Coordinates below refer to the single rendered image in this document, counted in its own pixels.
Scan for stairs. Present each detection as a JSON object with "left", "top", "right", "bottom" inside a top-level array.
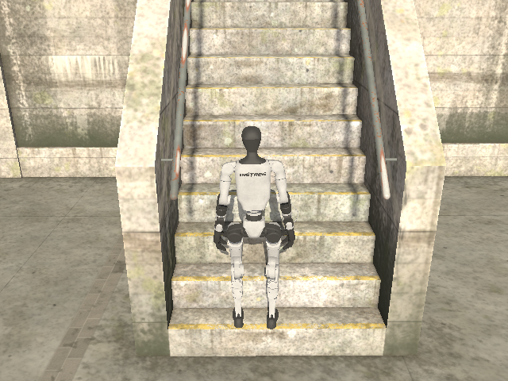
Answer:
[{"left": 168, "top": 0, "right": 387, "bottom": 356}]

